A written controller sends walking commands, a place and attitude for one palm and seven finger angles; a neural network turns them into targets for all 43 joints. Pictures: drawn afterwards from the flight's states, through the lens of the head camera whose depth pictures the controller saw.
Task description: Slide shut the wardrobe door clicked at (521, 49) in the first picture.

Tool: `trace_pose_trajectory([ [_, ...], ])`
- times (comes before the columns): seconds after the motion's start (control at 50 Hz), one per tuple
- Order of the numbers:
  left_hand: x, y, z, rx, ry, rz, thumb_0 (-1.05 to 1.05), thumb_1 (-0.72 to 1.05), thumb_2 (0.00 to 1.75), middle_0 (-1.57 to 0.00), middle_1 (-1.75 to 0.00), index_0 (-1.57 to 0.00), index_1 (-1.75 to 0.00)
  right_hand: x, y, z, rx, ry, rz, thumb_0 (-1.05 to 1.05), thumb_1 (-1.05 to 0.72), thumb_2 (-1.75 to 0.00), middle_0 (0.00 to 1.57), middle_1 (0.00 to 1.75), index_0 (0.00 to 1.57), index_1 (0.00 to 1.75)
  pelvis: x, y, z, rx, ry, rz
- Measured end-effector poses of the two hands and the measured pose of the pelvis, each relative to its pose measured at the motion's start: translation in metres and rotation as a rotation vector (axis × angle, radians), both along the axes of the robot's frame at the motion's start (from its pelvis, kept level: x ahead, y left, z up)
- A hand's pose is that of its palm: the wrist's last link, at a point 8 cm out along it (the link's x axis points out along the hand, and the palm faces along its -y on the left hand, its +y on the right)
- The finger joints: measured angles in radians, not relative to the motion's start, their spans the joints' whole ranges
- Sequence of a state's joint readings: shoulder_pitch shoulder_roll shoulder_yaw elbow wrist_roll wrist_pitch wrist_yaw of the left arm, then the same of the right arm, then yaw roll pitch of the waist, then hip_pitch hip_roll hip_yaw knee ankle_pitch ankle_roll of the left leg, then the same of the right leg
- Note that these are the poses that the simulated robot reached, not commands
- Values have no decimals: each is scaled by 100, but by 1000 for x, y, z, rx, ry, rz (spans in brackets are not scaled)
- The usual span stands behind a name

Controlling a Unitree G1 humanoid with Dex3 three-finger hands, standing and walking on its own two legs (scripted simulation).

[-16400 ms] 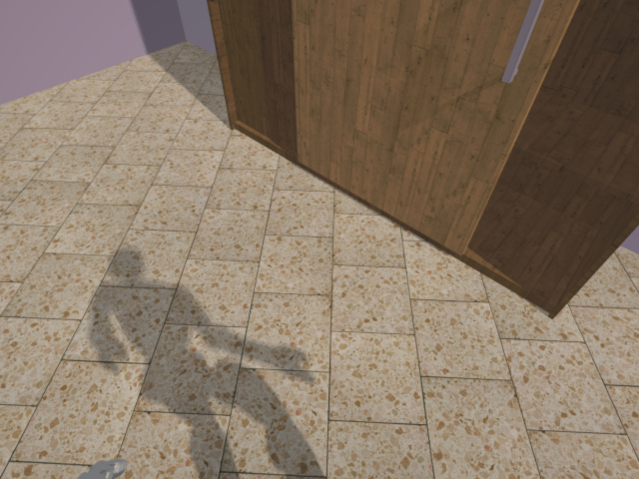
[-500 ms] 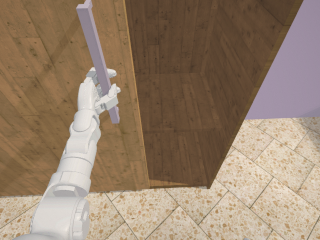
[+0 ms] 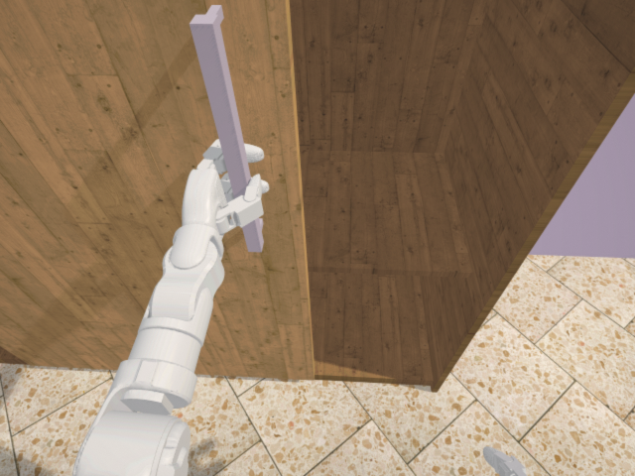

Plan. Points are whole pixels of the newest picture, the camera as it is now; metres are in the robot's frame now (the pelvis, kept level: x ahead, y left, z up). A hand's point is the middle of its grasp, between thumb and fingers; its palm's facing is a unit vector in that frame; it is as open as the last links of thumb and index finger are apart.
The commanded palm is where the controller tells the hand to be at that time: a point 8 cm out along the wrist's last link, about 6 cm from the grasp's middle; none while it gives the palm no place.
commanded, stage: tug the door sideways, standing still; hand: left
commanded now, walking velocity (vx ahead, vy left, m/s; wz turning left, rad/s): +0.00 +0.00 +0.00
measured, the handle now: (239, 153) +0.47 +0.12 +0.17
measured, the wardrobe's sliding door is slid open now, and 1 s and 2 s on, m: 0.36 0.29 0.09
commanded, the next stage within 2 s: step sideways, sliding the door along in 0.42 s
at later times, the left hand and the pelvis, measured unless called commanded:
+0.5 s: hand (277, 203) +0.41 +0.07 +0.14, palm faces +0.02 -1.00 -0.03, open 5.9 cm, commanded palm +0.39 +0.07 +0.14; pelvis -0.03 +0.01 -0.01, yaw +2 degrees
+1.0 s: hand (311, 204) +0.41 +0.02 +0.13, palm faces -0.06 -0.99 -0.12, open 6.0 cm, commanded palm +0.40 +0.07 +0.14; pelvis -0.02 -0.04 -0.01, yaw +0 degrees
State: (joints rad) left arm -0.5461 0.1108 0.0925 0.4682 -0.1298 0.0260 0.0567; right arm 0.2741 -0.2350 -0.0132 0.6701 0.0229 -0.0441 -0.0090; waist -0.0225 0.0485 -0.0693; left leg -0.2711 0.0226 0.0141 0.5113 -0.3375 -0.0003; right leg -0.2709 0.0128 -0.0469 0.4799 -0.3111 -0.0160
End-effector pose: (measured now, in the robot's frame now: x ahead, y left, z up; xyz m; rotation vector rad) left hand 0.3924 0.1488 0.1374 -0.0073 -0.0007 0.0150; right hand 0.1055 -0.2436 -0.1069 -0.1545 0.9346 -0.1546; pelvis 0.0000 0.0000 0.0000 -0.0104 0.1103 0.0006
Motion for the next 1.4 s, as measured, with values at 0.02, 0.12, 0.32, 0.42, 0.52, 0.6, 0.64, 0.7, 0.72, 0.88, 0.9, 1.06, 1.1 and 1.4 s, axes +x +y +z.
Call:
trace_pose_trajectory([
  [0.02, 0, 0, 0, 2, 3, 7, 1, 72, 83, -35, -138, -36, -136, 1, 1, -1, 2, 3, 9, 1, -91, -90, 20, 30, 20, 30, -1, 0, 0, 1, 1, 4],
  [0.12, -1, -3, 0, 11, 3, 26, 1, 73, 84, -34, -138, -34, -138, -1, 9, -5, 18, 5, 38, 1, -91, -90, 20, 30, 20, 30, -6, 1, -2, 2, 3, 20],
  [0.32, -2, -12, 0, 23, 0, 28, 1, 76, 81, -31, -139, -29, -139, -35, 20, -15, 48, 58, 45, 1, -91, -90, 20, 30, 20, 30, -21, 4, -3, 2, 2, 28],
  [0.42, -3, -21, 0, 33, -7, 21, 0, 77, 80, -30, -139, -27, -139, -57, 21, -19, 51, 99, 39, 1, -91, -90, 20, 30, 20, 30, -27, 7, -5, 0, 6, 30],
  [0.52, -3, -32, 0, 39, -14, 7, 0, 77, 80, -31, -138, -26, -140, -75, 21, -23, 50, 128, 32, 1, -91, -90, 20, 30, 20, 30, -32, 10, -6, 0, 11, 30],
  [0.6, 0, -36, 1, 92, -31, -55, 0, 73, 78, -34, -137, -28, -140, -82, 18, -22, 25, 133, -19, 1, -91, -90, 20, 30, 20, 30, -37, 11, -5, 3, -11, 1],
  [0.64, 3, -37, 2, 123, -41, -92, -1, 70, 78, -36, -137, -29, -140, -81, 14, -21, 4, 117, -59, 1, -91, -90, 20, 30, 20, 30, -39, 11, -6, 6, -25, -14],
  [0.7, 5, -41, 2, 141, -59, -120, -2, 68, 78, -39, -136, -31, -140, -78, 8, -22, -18, 93, -94, 1, -91, -90, 20, 30, 20, 30, -40, 9, -11, 14, -44, -33],
  [0.72, 5, -42, 2, 144, -64, -123, -2, 67, 78, -39, -136, -32, -140, -76, 6, -24, -21, 89, -100, 1, -91, -90, 20, 30, 20, 30, -40, 7, -13, 16, -53, -38],
  [0.88, 4, -59, 1, 162, -77, -88, -4, 65, 82, -42, -136, -32, -139, -52, -14, -41, 8, 120, -62, 1, -91, -90, 20, 30, 20, 30, -31, -23, -19, -14, -119, -5],
  [0.9, 4, -61, 1, 156, -75, -84, -4, 65, 82, -42, -136, -32, -139, -48, -18, -39, 7, 128, -53, 1, -91, -90, 20, 30, 20, 30, -29, -27, -18, -9, -124, 3],
  [1.06, 5, -73, -2, 111, -117, -87, -3, 65, 84, -44, -138, -34, -140, 4, -44, -13, -65, 66, 30, 1, -91, -90, 20, 30, 20, 30, -20, -47, -8, 40, -122, 5],
  [1.1, 7, -76, -5, 101, -149, -94, -3, 65, 84, -45, -139, -34, -140, 19, -51, -13, -71, 16, 19, 1, -90, -90, 20, 30, 20, 30, -18, -50, -16, 34, -117, -15],
  [1.4, -1, -114, -7, 137, -158, 151, -3, 74, 87, -46, -140, -21, -140, 63, -106, -44, 95, 7, 146, 1, -90, -90, 20, 30, 20, 30, 0, -163, -31, -38, -220, 47],
])
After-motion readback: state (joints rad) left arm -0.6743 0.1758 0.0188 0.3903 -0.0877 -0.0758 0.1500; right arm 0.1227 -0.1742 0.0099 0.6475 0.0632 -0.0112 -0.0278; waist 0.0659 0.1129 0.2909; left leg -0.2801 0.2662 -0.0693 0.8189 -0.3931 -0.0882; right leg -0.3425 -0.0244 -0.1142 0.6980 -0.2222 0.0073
